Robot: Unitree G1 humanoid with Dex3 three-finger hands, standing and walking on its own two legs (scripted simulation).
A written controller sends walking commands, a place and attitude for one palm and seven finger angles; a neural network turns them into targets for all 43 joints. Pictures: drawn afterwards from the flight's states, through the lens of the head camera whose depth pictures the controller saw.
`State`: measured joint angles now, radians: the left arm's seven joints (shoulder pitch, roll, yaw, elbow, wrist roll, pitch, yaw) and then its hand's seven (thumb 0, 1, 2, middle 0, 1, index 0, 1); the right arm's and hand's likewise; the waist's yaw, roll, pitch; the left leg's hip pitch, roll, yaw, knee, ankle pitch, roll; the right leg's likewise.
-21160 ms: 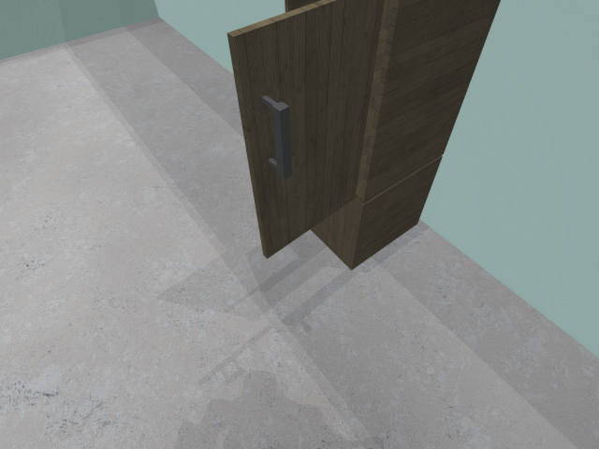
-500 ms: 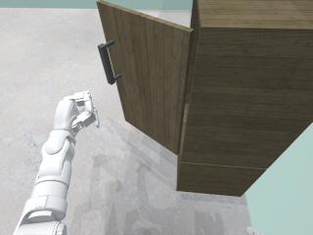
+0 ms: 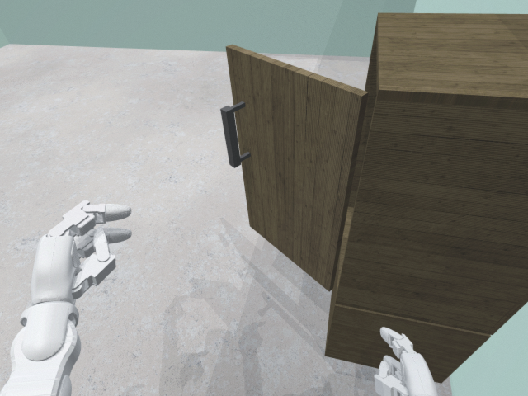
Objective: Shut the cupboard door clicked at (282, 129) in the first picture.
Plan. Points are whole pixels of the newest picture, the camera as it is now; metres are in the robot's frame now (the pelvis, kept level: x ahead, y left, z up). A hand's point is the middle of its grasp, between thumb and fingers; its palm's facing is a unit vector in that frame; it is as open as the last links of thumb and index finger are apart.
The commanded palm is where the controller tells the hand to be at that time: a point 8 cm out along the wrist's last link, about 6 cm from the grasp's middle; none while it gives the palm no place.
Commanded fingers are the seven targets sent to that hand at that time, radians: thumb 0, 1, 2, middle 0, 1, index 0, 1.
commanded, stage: draw the hand back to the body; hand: left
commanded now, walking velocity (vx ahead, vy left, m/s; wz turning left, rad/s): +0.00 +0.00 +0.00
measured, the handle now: (237, 135) +0.68 +0.16 +0.05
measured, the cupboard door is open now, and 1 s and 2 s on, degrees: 57 57 57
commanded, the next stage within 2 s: step back with the hand held close in 0.56 s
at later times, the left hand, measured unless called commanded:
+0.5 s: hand (65, 290) +0.18 +0.26 +0.16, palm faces +0.47 -0.79 -0.39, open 7.4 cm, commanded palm +0.13 +0.29 +0.17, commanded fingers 0.00 0.90 0.90 -0.20 -0.30 -0.20 -0.30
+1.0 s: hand (42, 298) +0.17 +0.28 +0.15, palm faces +0.42 -0.77 -0.49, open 7.4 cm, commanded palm +0.11 +0.32 +0.17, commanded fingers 0.00 0.90 0.90 -0.20 -0.30 -0.20 -0.30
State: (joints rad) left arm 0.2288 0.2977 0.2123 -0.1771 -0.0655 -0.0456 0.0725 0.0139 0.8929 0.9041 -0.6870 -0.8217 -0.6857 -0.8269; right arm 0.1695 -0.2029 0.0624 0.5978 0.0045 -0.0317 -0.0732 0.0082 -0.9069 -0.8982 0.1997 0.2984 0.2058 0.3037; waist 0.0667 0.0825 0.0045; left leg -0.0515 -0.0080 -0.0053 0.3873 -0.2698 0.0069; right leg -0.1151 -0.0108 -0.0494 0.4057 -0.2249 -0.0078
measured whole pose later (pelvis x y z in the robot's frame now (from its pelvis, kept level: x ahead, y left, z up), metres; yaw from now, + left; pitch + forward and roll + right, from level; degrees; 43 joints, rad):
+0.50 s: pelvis -0.01 -0.01 +0.00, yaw +0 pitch -5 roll +0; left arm 0.44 0.32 0.33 -0.33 -0.06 -0.09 0.11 0.01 0.89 0.90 -0.22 -0.31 -0.22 -0.32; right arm 0.20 -0.23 0.01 0.65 0.00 -0.11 -0.09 0.01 -0.91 -0.90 0.20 0.30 0.20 0.30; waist 0.07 0.08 0.00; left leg -0.05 0.00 0.00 0.40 -0.27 0.00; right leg -0.12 0.00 -0.05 0.43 -0.23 -0.02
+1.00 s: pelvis -0.03 +0.02 -0.01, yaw +0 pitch +0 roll +0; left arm 0.54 0.39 0.40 -0.42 -0.06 -0.15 0.14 0.01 0.89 0.90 -0.21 -0.30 -0.21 -0.30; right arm 0.20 -0.25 -0.02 0.59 0.01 0.00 -0.09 0.01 -0.91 -0.90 0.20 0.30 0.20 0.30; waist 0.01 0.05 -0.01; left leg -0.23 -0.03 0.01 0.50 -0.27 0.03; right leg -0.29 -0.04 -0.03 0.49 -0.21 0.02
